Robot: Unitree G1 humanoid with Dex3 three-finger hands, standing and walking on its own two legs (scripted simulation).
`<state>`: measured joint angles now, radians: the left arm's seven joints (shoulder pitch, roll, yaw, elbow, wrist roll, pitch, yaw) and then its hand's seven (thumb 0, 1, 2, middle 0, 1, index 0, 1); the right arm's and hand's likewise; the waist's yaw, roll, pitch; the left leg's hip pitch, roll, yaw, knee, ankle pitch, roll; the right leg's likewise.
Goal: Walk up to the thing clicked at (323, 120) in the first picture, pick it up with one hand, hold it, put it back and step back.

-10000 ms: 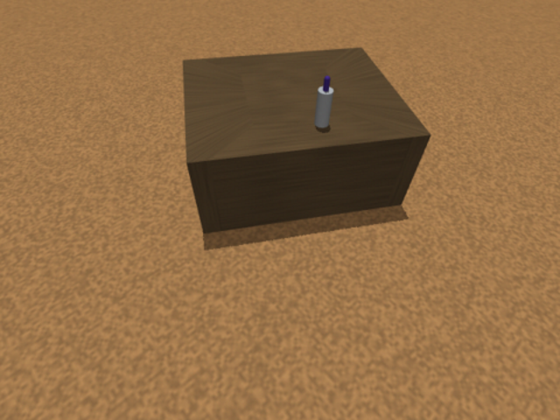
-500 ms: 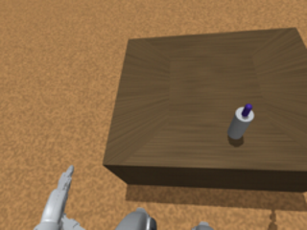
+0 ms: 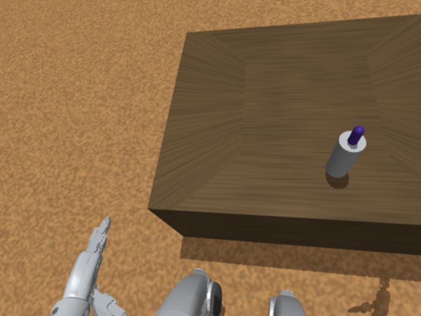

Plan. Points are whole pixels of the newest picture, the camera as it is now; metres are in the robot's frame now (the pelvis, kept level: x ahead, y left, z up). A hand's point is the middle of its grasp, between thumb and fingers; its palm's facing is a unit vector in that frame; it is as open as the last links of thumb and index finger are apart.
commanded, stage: approach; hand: right
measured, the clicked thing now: (346, 150) +0.54 -0.23 -0.18
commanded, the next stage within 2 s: close in in 0.42 s
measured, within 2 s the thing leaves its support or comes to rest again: neither
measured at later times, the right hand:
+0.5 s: hand (399, 169) +0.48 -0.32 -0.15, palm faces +0.21 +0.98 +0.04, open 17.7 cm
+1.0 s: hand (351, 166) +0.50 -0.24 -0.19, palm faces +0.17 +0.99 +0.03, open 17.7 cm
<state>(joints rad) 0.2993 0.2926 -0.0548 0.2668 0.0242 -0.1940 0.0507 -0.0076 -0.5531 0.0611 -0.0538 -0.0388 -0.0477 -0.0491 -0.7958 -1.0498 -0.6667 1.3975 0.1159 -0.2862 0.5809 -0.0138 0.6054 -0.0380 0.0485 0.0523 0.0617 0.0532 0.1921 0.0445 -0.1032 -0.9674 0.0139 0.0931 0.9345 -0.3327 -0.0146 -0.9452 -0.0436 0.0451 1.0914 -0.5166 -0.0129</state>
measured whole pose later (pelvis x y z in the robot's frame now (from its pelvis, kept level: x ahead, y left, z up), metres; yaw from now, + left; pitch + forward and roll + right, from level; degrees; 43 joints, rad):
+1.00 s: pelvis -0.05 +0.00 -0.14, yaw +4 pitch +32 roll +8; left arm 0.46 0.37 0.14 -0.40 0.08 -0.15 -0.08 -0.01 -0.55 0.06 -0.06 -0.05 -0.06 -0.06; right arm -0.81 -0.82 -0.72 1.22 -0.04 -0.53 0.22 -0.02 0.59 -0.03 0.05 0.04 0.05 0.05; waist 0.44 0.05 -0.11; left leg -1.63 0.01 0.12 1.52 -0.45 -0.01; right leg -1.61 -0.06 0.09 1.72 -0.68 -0.01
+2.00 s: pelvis -0.05 +0.01 -0.15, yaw +3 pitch +33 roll +6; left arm 0.50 0.38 0.16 -0.52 0.06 -0.14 -0.09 -0.01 -0.57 0.08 -0.06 -0.04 -0.05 -0.06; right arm -0.87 -0.77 -0.67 1.20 -0.07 -0.51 0.12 -0.01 0.34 -0.40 0.81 0.62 0.84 0.63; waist 0.45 0.06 -0.12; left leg -1.67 0.02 0.10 1.56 -0.47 0.00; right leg -1.63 -0.05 0.08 1.73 -0.69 0.00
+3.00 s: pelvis -0.04 +0.01 -0.12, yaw +3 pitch +31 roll +6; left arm 0.47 0.35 0.11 -0.40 0.07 -0.11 -0.06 -0.01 -0.58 0.09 -0.07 -0.05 -0.05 -0.07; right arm -0.91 -0.74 -0.62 1.23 -0.07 -0.48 0.07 -0.01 0.21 -1.05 0.76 1.07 0.85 1.10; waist 0.41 0.04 -0.12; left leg -1.56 0.01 0.09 1.47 -0.45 0.00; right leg -1.52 -0.05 0.07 1.63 -0.66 0.00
